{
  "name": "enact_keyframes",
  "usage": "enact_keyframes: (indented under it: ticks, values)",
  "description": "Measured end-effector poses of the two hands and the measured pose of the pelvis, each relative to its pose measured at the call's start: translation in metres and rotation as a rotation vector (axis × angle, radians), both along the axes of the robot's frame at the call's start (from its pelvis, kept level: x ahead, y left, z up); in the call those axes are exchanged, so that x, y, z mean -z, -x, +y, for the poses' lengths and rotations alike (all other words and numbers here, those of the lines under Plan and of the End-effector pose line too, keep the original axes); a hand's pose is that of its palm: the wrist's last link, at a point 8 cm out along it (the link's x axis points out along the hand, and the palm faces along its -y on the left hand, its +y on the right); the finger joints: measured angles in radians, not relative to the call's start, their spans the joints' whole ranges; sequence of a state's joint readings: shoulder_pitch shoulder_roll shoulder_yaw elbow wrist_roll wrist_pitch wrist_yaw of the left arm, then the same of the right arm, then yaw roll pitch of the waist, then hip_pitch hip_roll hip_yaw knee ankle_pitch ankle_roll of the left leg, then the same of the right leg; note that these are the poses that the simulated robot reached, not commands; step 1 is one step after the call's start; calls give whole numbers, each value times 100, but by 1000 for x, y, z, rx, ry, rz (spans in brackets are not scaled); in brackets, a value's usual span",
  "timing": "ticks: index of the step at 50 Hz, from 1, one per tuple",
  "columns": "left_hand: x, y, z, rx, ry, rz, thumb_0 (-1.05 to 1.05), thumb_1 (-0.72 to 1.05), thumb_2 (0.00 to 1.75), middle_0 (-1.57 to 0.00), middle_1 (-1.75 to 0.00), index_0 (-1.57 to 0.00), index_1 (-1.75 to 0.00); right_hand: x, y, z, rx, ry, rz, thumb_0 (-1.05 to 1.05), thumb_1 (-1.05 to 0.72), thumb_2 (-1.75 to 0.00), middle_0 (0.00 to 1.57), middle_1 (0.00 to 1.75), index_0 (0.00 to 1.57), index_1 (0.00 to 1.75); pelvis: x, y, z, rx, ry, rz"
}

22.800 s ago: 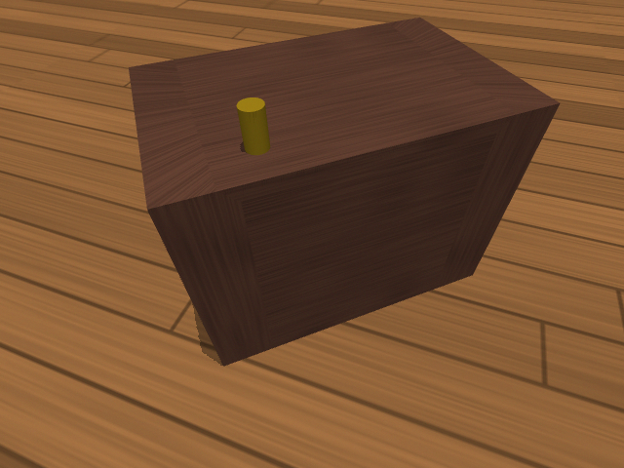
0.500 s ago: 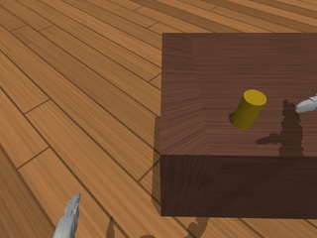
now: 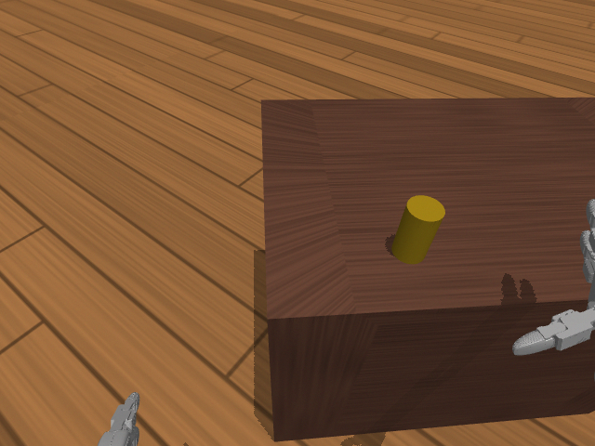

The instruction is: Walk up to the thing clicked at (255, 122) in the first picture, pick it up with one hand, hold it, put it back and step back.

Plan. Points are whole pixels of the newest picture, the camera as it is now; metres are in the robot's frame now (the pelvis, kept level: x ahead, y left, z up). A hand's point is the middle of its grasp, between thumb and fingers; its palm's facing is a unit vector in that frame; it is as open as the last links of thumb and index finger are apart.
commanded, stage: sink last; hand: right
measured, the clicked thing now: (416, 230) +0.44 -0.20 +0.04
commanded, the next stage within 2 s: home in 0.60 s
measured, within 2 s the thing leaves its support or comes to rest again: neither
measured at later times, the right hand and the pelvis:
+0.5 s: hand out of the picture +0.14 -0.25 +0.14, palm faces +0.42 +0.79 -0.45, open 17.6 cm; pelvis -0.04 +0.03 +0.00, yaw -2 degrees
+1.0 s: hand (520, 444) +0.13 -0.23 +0.04, palm faces +0.27 +0.90 -0.34, open 17.5 cm; pelvis -0.04 +0.01 +0.01, yaw -2 degrees
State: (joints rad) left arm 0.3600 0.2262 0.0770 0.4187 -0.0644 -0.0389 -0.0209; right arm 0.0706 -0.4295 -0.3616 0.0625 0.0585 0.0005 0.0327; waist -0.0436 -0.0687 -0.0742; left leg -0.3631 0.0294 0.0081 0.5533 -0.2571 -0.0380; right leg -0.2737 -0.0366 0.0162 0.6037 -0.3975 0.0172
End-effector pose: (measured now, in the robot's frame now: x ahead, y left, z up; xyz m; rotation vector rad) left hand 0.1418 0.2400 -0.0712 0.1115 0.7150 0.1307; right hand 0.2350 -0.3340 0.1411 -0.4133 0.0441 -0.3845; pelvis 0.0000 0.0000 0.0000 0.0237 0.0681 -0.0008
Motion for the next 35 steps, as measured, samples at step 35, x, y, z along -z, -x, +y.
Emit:
enact_keyframes:
  ticks: [35]
  values:
    - [-9, 31, 46, -39, -107, -64, -2, -51, 5, -5, -4, -5, -5, -11, 147, 21, 104, 139, -81, -1, 57, -5, 6, 6, 6, 6, -4, 45, 25, 30, 39, -116]
